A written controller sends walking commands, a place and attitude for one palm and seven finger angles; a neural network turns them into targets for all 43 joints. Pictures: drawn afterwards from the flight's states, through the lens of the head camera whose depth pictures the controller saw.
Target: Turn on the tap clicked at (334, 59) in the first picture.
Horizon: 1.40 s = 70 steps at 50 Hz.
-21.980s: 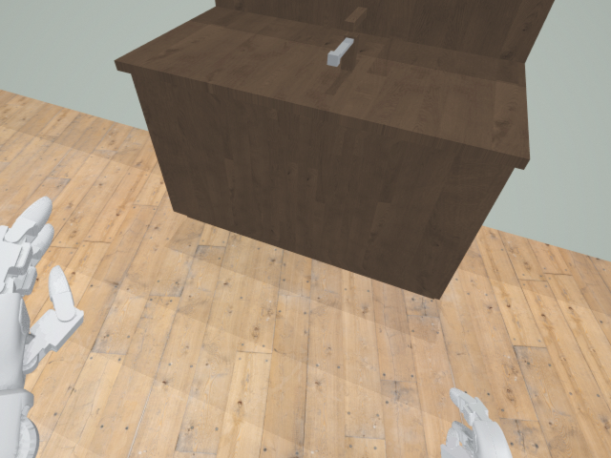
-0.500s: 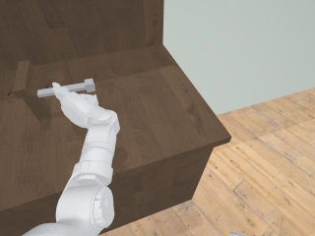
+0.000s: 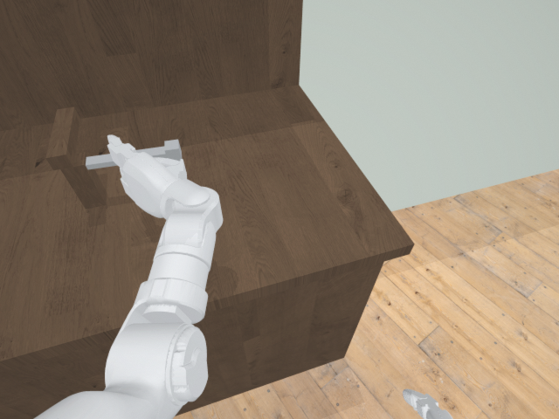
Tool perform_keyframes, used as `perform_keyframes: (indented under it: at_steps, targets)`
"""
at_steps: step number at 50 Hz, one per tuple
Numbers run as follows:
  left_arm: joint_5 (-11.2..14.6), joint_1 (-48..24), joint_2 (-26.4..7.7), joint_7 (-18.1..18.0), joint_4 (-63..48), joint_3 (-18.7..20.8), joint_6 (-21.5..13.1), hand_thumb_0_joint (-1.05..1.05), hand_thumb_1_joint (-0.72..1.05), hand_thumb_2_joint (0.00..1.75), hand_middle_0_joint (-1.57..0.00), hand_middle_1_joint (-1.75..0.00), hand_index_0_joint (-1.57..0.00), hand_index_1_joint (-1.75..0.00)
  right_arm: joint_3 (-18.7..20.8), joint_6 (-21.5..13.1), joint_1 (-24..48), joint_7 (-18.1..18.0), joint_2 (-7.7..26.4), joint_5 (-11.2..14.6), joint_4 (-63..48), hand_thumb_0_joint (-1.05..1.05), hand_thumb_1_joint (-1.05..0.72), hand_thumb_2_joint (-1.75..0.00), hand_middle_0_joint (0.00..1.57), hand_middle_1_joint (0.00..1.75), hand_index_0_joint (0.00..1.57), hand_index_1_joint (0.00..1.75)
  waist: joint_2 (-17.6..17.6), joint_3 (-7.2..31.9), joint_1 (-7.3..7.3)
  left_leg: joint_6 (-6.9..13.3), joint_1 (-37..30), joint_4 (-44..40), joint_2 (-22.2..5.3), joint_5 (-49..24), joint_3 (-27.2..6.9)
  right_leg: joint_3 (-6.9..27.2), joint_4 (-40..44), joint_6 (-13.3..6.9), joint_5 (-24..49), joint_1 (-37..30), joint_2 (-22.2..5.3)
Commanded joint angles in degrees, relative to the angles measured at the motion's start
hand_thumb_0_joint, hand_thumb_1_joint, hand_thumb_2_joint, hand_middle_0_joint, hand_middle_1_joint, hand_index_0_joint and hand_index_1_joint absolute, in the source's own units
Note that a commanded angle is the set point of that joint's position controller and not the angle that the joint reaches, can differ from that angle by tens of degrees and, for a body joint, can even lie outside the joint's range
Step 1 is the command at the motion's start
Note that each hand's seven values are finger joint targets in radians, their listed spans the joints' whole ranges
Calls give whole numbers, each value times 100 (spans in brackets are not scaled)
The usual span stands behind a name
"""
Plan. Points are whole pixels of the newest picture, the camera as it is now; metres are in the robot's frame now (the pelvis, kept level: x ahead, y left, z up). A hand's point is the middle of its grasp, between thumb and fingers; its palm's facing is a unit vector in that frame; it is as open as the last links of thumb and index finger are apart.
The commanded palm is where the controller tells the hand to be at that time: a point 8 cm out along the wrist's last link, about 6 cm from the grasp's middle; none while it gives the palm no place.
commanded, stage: lift the hand up off the lever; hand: left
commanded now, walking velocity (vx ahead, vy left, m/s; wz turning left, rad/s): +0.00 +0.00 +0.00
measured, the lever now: (173, 151) +0.53 +0.21 +0.10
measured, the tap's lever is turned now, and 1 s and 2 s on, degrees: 86 86 86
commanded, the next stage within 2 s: draw the hand back beside the body in 0.84 s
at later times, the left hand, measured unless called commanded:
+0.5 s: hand (188, 158) +0.44 +0.15 +0.16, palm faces +0.78 -0.62 -0.09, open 7.8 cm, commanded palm +0.39 +0.16 +0.17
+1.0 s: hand (181, 155) +0.43 +0.16 +0.17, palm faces +0.72 -0.69 -0.08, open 7.8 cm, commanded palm +0.36 +0.18 +0.18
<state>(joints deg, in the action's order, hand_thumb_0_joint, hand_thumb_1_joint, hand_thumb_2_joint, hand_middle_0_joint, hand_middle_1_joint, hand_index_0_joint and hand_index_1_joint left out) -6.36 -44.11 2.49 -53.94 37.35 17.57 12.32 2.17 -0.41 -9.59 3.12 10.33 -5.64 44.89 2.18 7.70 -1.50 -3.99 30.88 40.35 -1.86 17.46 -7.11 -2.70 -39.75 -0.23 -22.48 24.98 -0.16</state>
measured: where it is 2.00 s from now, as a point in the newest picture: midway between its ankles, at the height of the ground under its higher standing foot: outside the picture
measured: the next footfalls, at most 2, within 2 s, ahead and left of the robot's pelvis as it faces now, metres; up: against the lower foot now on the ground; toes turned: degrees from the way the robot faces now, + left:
none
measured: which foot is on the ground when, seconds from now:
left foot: down 0.00-1.00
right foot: down 0.00-1.00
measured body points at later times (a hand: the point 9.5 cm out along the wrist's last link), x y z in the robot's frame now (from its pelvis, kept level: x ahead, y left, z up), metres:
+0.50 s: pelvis +0.00 +0.00 +0.00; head +0.01 -0.01 +0.45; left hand +0.40 +0.18 +0.17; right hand +0.13 -0.24 -0.12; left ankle +0.03 +0.16 -0.72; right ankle -0.03 -0.12 -0.72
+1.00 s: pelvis +0.01 -0.01 +0.01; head +0.01 -0.02 +0.46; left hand +0.39 +0.19 +0.18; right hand +0.18 -0.23 -0.10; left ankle +0.03 +0.16 -0.72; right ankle -0.03 -0.12 -0.72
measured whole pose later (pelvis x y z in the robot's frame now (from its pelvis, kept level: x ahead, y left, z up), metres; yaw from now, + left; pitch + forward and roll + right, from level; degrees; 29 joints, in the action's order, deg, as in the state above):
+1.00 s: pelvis +0.01 -0.01 +0.01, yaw +0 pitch +5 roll +0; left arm -5.2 -38.5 2.5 -46.3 26.0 11.9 17.6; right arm 1.8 1.1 -7.4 1.6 10.7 -3.9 43.8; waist 1.6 6.5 1.2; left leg -4.2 24.0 35.6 -1.9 16.5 -6.6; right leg -2.5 -36.3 -0.7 -22.1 18.9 -0.4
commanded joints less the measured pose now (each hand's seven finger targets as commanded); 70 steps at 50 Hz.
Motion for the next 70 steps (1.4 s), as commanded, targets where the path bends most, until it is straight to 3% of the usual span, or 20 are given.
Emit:
perform_keyframes:
  at_steps: [1,5,7,13,20,31,36,40,47,48,49,51,52,56,57,58,59,61,66,70]
  targets:
    - [-268,-2815,-891,-40,-1028,-154,-304,0,90,90,-15,-15,-15,-15,189,-181,277,-80,700,11,-626,0,-90,-90,20,30,20,30,-384,1701,-63,308,-1128,-291,244,-1427,624,-291,674,-138,1747,-394,110]
    - [-226,-3075,-897,-34,-1052,-163,-312,0,90,90,-15,-15,-15,-15,172,-195,280,-93,690,22,-649,0,-90,-90,20,30,20,30,-487,1689,-127,355,-1086,-281,249,-1320,683,-253,749,-105,1713,-422,87]
    - [-259,-3002,-903,-21,-1144,-175,-322,0,90,90,-15,-15,-15,-15,179,-204,272,-90,682,22,-664,0,-90,-90,20,30,20,30,-229,1762,-81,337,-1150,-301,249,-1396,664,-256,702,-137,1732,-422,102]
    - [-162,-2806,-587,32,-1457,-448,-231,0,90,90,-15,-15,-15,-15,205,-250,279,-32,691,48,-719,0,-90,-90,20,30,20,30,-316,1785,-64,327,-1309,-294,228,-1627,682,-303,712,-139,1951,-524,129]
    - [-155,-2840,-664,-25,-1683,-414,-65,0,90,90,-15,-15,-15,-15,197,-289,406,-39,674,45,-709,0,-90,-90,20,30,20,30,-276,1770,25,316,-1368,-362,239,-1670,719,-303,754,-148,1967,-620,121]
    - [-117,-2464,-779,54,-1881,-314,101,0,90,90,-15,-15,-15,-15,190,-198,537,-79,661,73,-773,0,-90,-90,20,30,20,30,-456,1837,172,310,-1514,-443,248,-1998,752,-310,802,-148,2431,-979,97]
    - [-21,-2259,-730,172,-1864,-363,220,0,90,90,-15,-15,-15,-15,151,-145,682,-126,671,138,-788,0,-90,-90,20,30,20,30,-678,1515,149,343,-1514,-544,257,-1872,769,-297,956,-120,2406,-1034,57]
    - [-30,-2572,-536,212,-1974,-593,211,0,90,90,-15,-15,-15,-15,104,-180,809,-138,616,168,-760,0,-90,-90,20,30,20,30,-529,1336,87,349,-1561,-560,253,-1734,784,-274,1022,-123,2203,-874,33]
    - [2,-2429,-420,260,-2164,-709,193,0,90,90,-15,-15,-15,-15,129,-186,815,-145,591,169,-780,0,-90,-90,20,30,20,30,-337,1686,165,302,-1799,-514,248,-2146,743,-287,889,-153,2506,-997,40]
    - [-311,-1897,-470,1247,-2716,-1612,110,0,90,90,-15,-15,-15,-15,177,30,431,-261,764,178,-825,0,-90,-90,20,30,20,30,-867,1805,-118,413,-1963,-491,231,-2228,853,-142,697,-146,3003,-1161,52]
    - [-181,-1690,-879,1712,-2954,-1247,26,0,90,90,-15,-16,-15,-16,199,86,418,-370,758,273,-1055,0,-90,-90,20,30,20,30,-837,1944,23,478,-1989,-535,262,-2339,910,-103,747,-141,3360,-1423,35]
    - [25,-911,-1260,2497,-3343,-1117,-60,0,90,90,-15,-16,-15,-16,128,223,424,-535,723,388,-1251,0,-90,-90,20,30,20,30,-538,1814,177,500,-2146,-668,248,-2404,883,-30,804,-129,3571,-1666,36]
    - [219,-496,-1372,2899,-3365,-1069,-72,0,90,90,-16,-16,-16,-16,58,280,436,-591,699,455,-1339,0,-90,-90,20,30,20,30,-675,1632,220,511,-2138,-753,226,-2326,881,-19,858,-116,3601,-1754,48]
    - [881,766,-1937,2986,-4098,-60,285,0,90,90,-16,-18,-16,-18,-105,328,988,-757,636,605,-1674,0,-90,-90,20,30,20,30,-481,1103,643,466,-2072,-1033,222,-2065,913,-45,1237,-76,3205,-2134,56]
    - [896,895,-1753,2890,-4449,-265,350,0,90,90,-16,-18,-16,-18,-158,312,1093,-744,597,614,-1738,0,-90,-90,20,30,20,30,-525,862,615,461,-2044,-1074,194,-2042,925,-64,1281,-67,3078,-2059,52]
    - [844,1952,-2521,3624,-3906,-446,-169,0,90,90,-16,-18,-16,-18,-47,247,544,-661,697,525,-1537,0,-90,-90,20,30,20,30,-891,287,274,519,-2153,-1117,88,-1801,905,-1,1408,-4,3184,-1761,40]
    - [954,2034,-2661,3954,-4194,-340,-533,0,90,90,-16,-19,-16,-19,-55,183,602,-633,703,569,-1729,0,-90,-90,20,30,20,30,-721,349,405,558,-2144,-1213,124,-1680,944,30,1469,-22,3072,-1858,38]
    - [951,1633,-2857,4311,-5384,-499,-1165,0,90,90,-16,-19,-16,-19,-49,-21,723,-641,699,597,-1859,0,-90,-90,20,30,20,30,256,421,327,550,-2599,-1268,153,-1671,942,82,1568,-74,2876,-1734,20]
    - [876,1739,-2397,4609,-6077,-1304,-1838,0,90,90,-17,-21,-17,-21,-75,-519,713,-634,731,596,-1835,0,-90,-90,20,30,20,30,530,261,146,531,-3192,-1392,140,-1559,846,37,1745,-118,2385,-1341,115]
    - [860,2521,-2299,4670,-5562,-1315,-1997,0,90,90,-17,-22,-17,-22,-63,-607,706,-669,806,570,-1760,0,-90,-90,20,30,20,30,-299,-18,196,560,-3044,-1543,107,-1201,781,2,1841,-88,1977,-1373,105]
